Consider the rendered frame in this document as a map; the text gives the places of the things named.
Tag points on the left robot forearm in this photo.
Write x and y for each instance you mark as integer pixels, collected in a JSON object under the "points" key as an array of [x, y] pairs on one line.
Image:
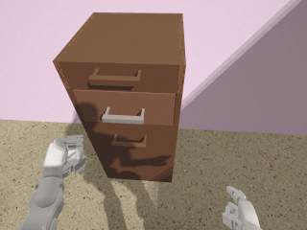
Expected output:
{"points": [[45, 205]]}

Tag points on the cabinet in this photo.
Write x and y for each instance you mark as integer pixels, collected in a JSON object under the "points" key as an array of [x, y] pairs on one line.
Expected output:
{"points": [[149, 45]]}

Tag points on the right robot hand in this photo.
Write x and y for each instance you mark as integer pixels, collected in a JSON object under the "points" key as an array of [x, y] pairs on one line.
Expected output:
{"points": [[236, 217]]}

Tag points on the drawer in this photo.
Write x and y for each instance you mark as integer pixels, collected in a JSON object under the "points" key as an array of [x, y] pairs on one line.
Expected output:
{"points": [[159, 107]]}

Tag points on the left robot hand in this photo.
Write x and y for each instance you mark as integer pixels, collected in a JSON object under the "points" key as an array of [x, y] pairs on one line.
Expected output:
{"points": [[57, 155]]}

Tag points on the handle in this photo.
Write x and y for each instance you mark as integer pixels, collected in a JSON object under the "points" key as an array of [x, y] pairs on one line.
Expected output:
{"points": [[123, 119], [130, 81], [128, 145]]}

